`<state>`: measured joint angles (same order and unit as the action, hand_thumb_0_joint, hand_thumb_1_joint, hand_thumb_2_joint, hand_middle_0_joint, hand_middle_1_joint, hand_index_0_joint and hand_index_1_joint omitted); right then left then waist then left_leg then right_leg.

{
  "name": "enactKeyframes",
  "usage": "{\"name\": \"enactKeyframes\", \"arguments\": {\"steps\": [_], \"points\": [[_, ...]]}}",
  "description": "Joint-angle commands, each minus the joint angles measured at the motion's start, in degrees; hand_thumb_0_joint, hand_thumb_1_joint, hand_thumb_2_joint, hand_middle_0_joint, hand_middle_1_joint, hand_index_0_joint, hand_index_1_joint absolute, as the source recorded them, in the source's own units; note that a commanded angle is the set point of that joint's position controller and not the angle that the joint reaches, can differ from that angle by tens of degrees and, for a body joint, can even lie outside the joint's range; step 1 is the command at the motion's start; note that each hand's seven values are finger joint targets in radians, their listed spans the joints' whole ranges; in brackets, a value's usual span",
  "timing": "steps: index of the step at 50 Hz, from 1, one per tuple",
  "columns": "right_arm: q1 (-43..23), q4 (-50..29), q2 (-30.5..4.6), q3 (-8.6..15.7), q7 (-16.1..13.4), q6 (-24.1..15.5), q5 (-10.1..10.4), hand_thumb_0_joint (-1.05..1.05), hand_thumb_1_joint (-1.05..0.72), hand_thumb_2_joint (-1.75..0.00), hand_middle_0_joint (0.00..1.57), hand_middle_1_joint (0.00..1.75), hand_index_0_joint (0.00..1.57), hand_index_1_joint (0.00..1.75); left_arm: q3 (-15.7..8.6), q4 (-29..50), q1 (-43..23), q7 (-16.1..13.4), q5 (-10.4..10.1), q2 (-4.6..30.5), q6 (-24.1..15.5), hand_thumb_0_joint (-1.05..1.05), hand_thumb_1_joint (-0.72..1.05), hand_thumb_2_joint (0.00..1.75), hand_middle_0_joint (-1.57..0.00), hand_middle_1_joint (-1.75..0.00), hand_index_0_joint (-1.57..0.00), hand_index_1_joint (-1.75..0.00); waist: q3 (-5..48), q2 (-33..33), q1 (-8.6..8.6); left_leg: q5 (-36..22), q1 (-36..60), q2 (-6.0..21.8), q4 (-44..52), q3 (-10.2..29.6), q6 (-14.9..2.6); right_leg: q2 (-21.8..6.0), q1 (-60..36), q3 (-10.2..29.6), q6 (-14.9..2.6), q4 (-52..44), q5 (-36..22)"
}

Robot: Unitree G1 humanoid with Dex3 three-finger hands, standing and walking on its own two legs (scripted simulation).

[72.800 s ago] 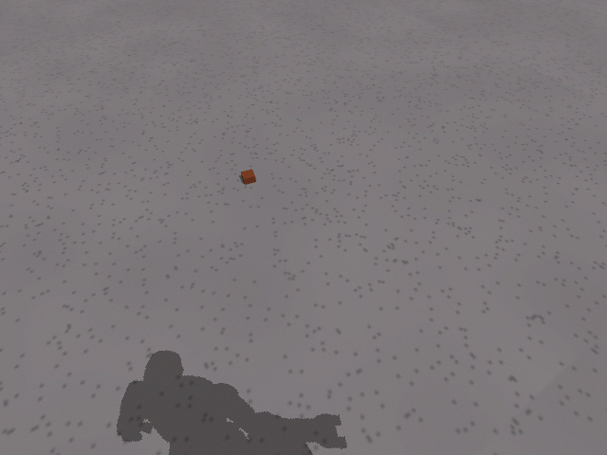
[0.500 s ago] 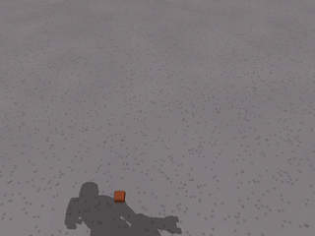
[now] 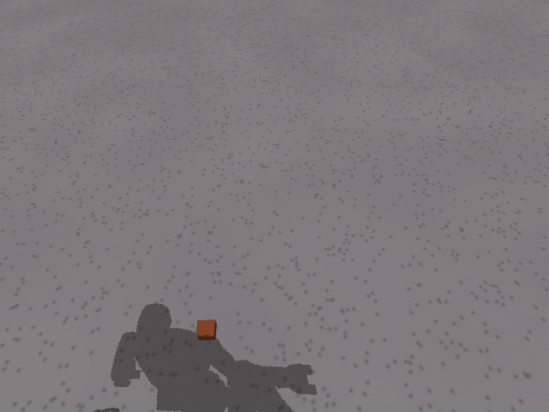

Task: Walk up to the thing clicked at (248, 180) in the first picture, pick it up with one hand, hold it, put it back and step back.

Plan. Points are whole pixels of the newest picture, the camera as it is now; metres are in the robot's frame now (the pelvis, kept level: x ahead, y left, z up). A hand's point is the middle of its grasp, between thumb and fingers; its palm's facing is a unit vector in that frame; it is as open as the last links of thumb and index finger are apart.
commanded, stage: step back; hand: left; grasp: from above
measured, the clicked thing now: (207, 330) +0.46 +0.29 -0.76
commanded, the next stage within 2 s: none
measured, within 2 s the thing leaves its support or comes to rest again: neither
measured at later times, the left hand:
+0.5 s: hand out of the picture +0.06 +0.31 -0.18, palm faces -0.06 -0.93 -0.37, open 7.4 cm
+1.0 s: hand out of the picture -0.06 +0.27 -0.14, palm faces -0.08 -0.91 -0.42, open 7.4 cm
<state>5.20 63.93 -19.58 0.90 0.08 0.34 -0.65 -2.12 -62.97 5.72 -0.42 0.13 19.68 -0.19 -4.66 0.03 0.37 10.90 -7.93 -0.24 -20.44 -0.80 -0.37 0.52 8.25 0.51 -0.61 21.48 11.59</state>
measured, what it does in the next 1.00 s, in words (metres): walks backwards: left foot, then right foot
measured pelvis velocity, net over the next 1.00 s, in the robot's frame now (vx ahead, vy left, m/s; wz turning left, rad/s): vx -0.20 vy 0.02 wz -0.09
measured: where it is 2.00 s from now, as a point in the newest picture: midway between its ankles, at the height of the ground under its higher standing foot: outside the picture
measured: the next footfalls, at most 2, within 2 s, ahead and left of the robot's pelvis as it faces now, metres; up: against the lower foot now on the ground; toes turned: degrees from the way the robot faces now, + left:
left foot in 0.38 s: -0.07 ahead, +0.15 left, +0.00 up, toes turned -3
right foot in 0.78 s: -0.13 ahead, -0.08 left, +0.00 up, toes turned +0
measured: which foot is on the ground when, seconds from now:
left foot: down 0.00-0.16, up 0.18-0.36, down 0.38-0.82, up 0.84-1.00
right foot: down 0.00-0.38, up 0.40-0.76, down 0.78-1.00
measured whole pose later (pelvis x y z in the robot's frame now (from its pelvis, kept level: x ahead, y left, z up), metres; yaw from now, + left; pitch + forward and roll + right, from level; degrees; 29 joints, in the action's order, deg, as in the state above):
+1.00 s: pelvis -0.20 +0.02 -0.01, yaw -5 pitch -1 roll +2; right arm 7.6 50.3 -23.1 2.2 -1.6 2.7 0.3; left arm -3.9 -45.7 7.7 -0.4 2.0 19.6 2.5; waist -9.5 -0.8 -0.7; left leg 29.5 -25.1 -6.6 -66.6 8.1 0.7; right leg 1.5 17.0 4.4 -2.2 32.9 14.5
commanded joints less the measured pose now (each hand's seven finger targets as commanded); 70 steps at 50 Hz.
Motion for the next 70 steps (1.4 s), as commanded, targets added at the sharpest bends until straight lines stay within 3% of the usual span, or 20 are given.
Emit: {"name": "enactKeyframes", "arguments": {"steps": [1, 6, 10, 17, 20, 23, 26, 32, 35, 39, 41, 42, 46, 53, 58, 60, 61, 62, 65, 70], "points": [[-1.3, -5.43, -14.05, 3.73, -0.78, -0.2, 0.58, 0.0, -0.9, -0.9, 0.2, 0.3, 0.2, 0.3, -3.08, 6.74, 0.07, -1.22, -0.23, 13.31, -0.36, 0.0, 0.9, 0.9, -0.2, -0.3, -0.2, -0.3, 7.23, -1.08, 0.41, -17.5, -0.9, 7.66, -3.43, 7.28, -4.36, -5.19, 0.28, 5.13, -2.93, 5.64, -16.59], [-1.34, -8.71, -13.25, 4.08, -0.46, 0.91, 0.52, 0.0, -0.9, -0.9, 0.2, 0.3, 0.2, 0.3, -3.82, 10.49, 0.83, -1.11, 0.36, 16.37, 0.08, 0.0, 0.9, 0.9, -0.2, -0.3, -0.2, -0.3, 11.66, 2.39, -0.52, -7.99, -2.81, 2.81, -15.92, 3.88, -3.44, -11.95, 2.12, 13.13, -8.53, 5.0, -19.82], [3.05, -9.97, -12.3, 4.65, -0.08, 2.45, -0.2, 0.0, -0.9, -0.9, 0.2, 0.3, 0.2, 0.3, -5.02, 14.27, -1.75, -1.51, 2.1, 19.95, 0.12, 0.0, 0.9, 0.9, -0.2, -0.3, -0.2, -0.3, 6.98, 11.28, -0.31, 23.5, -8.6, -2.66, -37.73, 6.09, -1.3, -23.25, 9.36, 22.82, -17.77, -0.44, -23.63], [7.94, -10.49, -12.23, 5.02, -0.35, 0.62, -0.62, 0.0, -0.9, -0.9, 0.2, 0.3, 0.2, 0.3, -4.12, 17.85, -4.37, -1.23, 1.39, 16.54, 2.0, 0.0, 0.9, 0.9, -0.2, -0.3, -0.2, -0.3, 7.94, 5.28, 1.78, 1.57, -4.28, -0.97, -5.79, 1.04, -0.53, -9.87, 4.48, 9.42, -5.97, 13.1, -16.49], [6.15, -11.94, -19.32, 6.86, -1.04, 0.06, -2.2, 0.0, -0.9, -0.9, 0.2, 0.3, 0.2, 0.3, -3.8, 18.59, -3.26, -1.59, 0.57, 12.33, 2.96, 0.0, 0.9, 0.9, -0.2, -0.3, -0.2, -0.3, 4.96, -9.42, 0.3, -30.78, 2.61, 16.33, -2.15, 22.51, -7.92, 6.5, 22.02, 7.24, -0.83, 34.63, 21.31], [2.31, -14.85, -20.64, 7.35, -1.55, -0.14, -1.41, 0.0, -0.9, -0.9, 0.2, 0.3, 0.2, 0.3, -4.29, 18.3, -3.36, -2.34, 1.78, 13.7, 2.7, 0.0, 0.9, 0.9, -0.2, -0.3, -0.2, -0.3, 5.42, -10.71, 1.56, -31.32, -2.74, 20.78, -2.18, 23.99, -14.84, 6.3, 21.06, 12.8, -0.04, 48.07, 23.31], [-0.35, -16.46, -15.97, 5.64, -2.41, -0.51, -1.3, 0.0, -0.9, -0.9, 0.2, 0.3, 0.2, 0.3, -4.97, 17.99, 0.58, -1.58, 0.51, 13.37, 2.73, 0.0, 0.9, 0.9, -0.2, -0.3, -0.2, -0.3, 4.61, -8.75, -1.76, -35.18, 2.54, 13.33, -7.21, 13.92, -10.93, 6.61, 24.18, 11.82, 0.02, 50.59, 16.35], [7.46, -16.35, -16.21, 6.19, -3.0, -0.56, -0.39, 0.0, -0.9, -0.9, 0.2, 0.3, 0.2, 0.3, -5.07, 21.1, -1.99, -0.99, 1.21, 12.25, 1.77, 0.0, 0.9, 0.9, -0.2, -0.3, -0.2, -0.3, 6.75, -6.9, 2.86, -34.45, 12.32, 14.56, -9.57, 15.0, -12.95, 4.63, 23.44, 8.01, 2.08, 35.22, 17.33], [5.63, -17.48, -17.41, 6.44, -2.74, -0.28, -0.29, 0.0, -0.9, -0.9, 0.2, 0.3, 0.2, 0.3, -5.08, 20.58, 1.01, -0.75, 1.28, 11.73, 1.58, 0.0, 0.9, 0.9, -0.2, -0.3, -0.2, -0.3, 9.24, -8.35, 1.48, -31.71, 10.52, 15.17, -11.71, 14.12, -12.6, 1.24, 17.06, 4.85, 1.2, 23.2, 16.31], [1.63, -18.68, -15.45, 5.49, -1.89, 0.66, 0.68, 0.0, -0.9, -0.9, 0.2, 0.3, 0.2, 0.3, -5.87, 17.5, 7.1, -0.65, 1.92, 12.61, 0.56, 0.0, 0.9, 0.9, -0.2, -0.3, -0.2, -0.3, 13.02, -3.92, -1.53, -18.33, -2.63, 8.32, -19.81, 8.04, -5.98, -0.52, -2.74, 5.25, -1.68, 1.2, -9.8], [1.15, -19.81, -11.44, 4.01, -2.12, 1.03, 1.31, 0.0, -0.9, -0.9, 0.2, 0.3, 0.2, 0.3, -7.2, 19.25, 3.89, -0.57, 1.56, 19.04, 0.58, 0.0, 0.9, 0.9, -0.2, -0.3, -0.2, -0.3, 8.86, 14.0, -1.99, 21.91, -20.33, -5.7, -35.23, 3.22, -0.35, -16.7, -3.73, 25.63, -12.16, 0.93, -24.77], [0.85, -19.05, -13.07, 4.99, -2.95, 1.67, 0.68, 0.0, -0.9, -0.9, 0.2, 0.3, 0.2, 0.3, -7.32, 21.12, 1.99, -0.73, 2.22, 21.49, 0.47, 0.0, 0.9, 0.9, -0.2, -0.3, -0.2, -0.3, 6.26, 15.5, -3.34, 28.75, -16.88, -4.5, -46.67, 7.78, 0.53, -23.26, 6.49, 32.54, -18.54, -0.05, -26.61], [5.51, -15.86, -13.48, 4.44, -2.56, 1.5, 1.13, 0.0, -0.9, -0.9, 0.2, 0.3, 0.2, 0.3, -6.07, 22.75, -2.49, -1.2, 1.41, 14.11, 0.99, 0.0, 0.9, 0.9, -0.2, -0.3, -0.2, -0.3, 4.16, 7.15, 0.46, 19.28, -18.57, -7.14, -50.28, 10.36, 0.94, -10.31, 4.37, 12.75, -10.13, 3.98, -27.1], [5.78, -17.58, -12.51, 3.88, -2.91, 0.43, 0.3, 0.0, -0.9, -0.9, 0.2, 0.3, 0.2, 0.3, -6.04, 24.01, 3.8, -1.61, 1.98, 13.54, 1.73, 0.0, 0.9, 0.9, -0.2, -0.3, -0.2, -0.3, 8.67, 10.59, -2.87, 20.27, -19.23, -2.49, -28.46, 5.67, 2.22, -13.48, -10.05, 15.36, -12.86, 7.12, -29.51], [10.42, -15.6, -13.32, 5.51, -1.75, -0.22, -0.92, 0.0, -0.9, -0.9, 0.2, 0.3, 0.2, 0.3, -5.13, 24.8, 1.01, -0.71, 1.02, 14.34, 3.05, 0.0, 0.9, 0.9, -0.2, -0.3, -0.2, -0.3, 8.98, 6.59, 0.37, -1.21, -1.28, -0.3, -3.22, 3.71, -1.37, -8.44, 4.56, 11.86, -5.66, 12.89, -10.86], [5.7, -17.57, -21.24, 7.02, -1.32, -0.31, -2.13, 0.0, -0.9, -0.9, 0.2, 0.3, 0.2, 0.3, -4.91, 25.29, 1.15, -0.7, 0.82, 11.69, 2.93, 0.0, 0.9, 0.9, -0.2, -0.3, -0.2, -0.3, 6.02, -13.79, -0.2, -6.9, 0.88, 19.03, 2.89, 28.83, -10.54, 6.27, 22.62, 3.6, -0.81, 30.79, 20.72], [5.18, -18.57, -23.75, 7.75, -1.24, -0.32, -1.86, 0.0, -0.9, -0.9, 0.2, 0.3, 0.2, 0.3, -6.06, 25.37, -1.82, -1.56, 1.83, 13.83, 3.0, 0.0, 0.9, 0.9, -0.2, -0.3, -0.2, -0.3, 4.88, -13.88, 2.88, -7.32, -10.41, 25.81, 3.54, 33.16, -17.64, 5.46, 17.63, 8.72, 0.31, 42.84, 27.21], [2.04, -19.1, -22.95, 7.73, -1.73, -0.73, -1.59, 0.0, -0.9, -0.9, 0.2, 0.3, 0.2, 0.3, -6.26, 24.51, -1.15, -1.62, 1.92, 15.06, 2.98, 0.0, 0.9, 0.9, -0.2, -0.3, -0.2, -0.3, 2.84, -12.46, 1.4, -6.64, -14.43, 26.51, 4.15, 32.97, -18.71, 4.18, 16.1, 12.12, -0.03, 50.27, 24.42], [-2.95, -20.43, -15.91, 5.5, -1.8, -0.92, -2.16, 0.0, -0.9, -0.9, 0.2, 0.3, 0.2, 0.3, -6.45, 20.63, 5.56, -0.54, 0.57, 13.38, 3.39, 0.0, 0.9, 0.9, -0.2, -0.3, -0.2, -0.3, 0.52, -6.86, -3.64, -8.99, -12.79, 12.68, 1.48, 14.14, -10.4, 7.67, 18.89, 12.58, -0.16, 55.18, 14.79], [3.53, -20.04, -14.79, 5.98, -1.73, -0.82, -0.84, 0.0, -0.9, -0.9, 0.2, 0.3, 0.2, 0.3, -6.23, 20.27, 7.64, -0.45, 1.57, 12.59, 2.65, 0.0, 0.9, 0.9, -0.2, -0.3, -0.2, -0.3, 5.5, -7.53, -0.43, -10.5, 4.64, 12.7, -2.29, 13.03, -12.14, 6.0, 23.43, 9.86, 3.4, 46.26, 14.54]]}}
